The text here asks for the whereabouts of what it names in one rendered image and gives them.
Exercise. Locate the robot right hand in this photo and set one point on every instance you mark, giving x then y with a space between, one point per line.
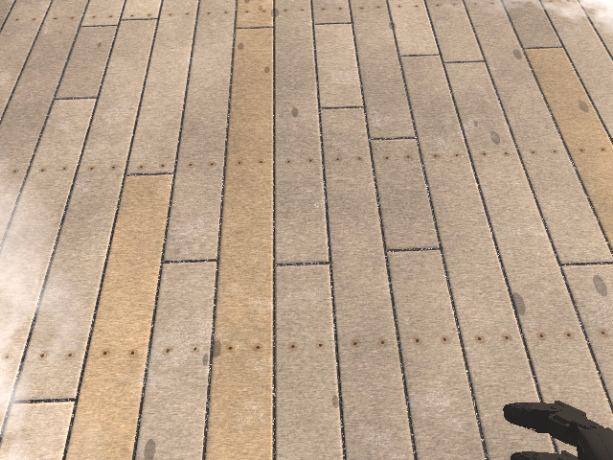
565 423

